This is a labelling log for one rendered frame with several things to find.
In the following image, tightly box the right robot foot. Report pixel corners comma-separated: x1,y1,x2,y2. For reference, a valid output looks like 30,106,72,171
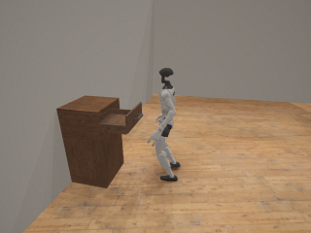
170,162,181,168

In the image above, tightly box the left robot hand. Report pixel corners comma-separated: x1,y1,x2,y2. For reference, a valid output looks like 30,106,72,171
147,131,161,147

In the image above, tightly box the robot left thigh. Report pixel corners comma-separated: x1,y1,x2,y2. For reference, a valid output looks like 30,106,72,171
155,125,170,157

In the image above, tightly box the robot left upper arm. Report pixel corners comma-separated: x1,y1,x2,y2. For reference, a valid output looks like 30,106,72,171
160,89,176,115

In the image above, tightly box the handle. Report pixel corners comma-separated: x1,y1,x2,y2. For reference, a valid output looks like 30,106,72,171
134,114,143,120

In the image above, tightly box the cabinet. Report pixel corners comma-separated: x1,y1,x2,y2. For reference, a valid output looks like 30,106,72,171
56,95,124,188

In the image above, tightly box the left robot forearm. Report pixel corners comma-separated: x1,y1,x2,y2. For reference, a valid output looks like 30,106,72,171
157,111,175,133

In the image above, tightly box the right robot hand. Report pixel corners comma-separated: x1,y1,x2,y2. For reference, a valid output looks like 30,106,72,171
155,114,164,125

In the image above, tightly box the drawer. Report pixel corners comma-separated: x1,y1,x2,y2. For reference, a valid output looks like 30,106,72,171
99,102,142,135

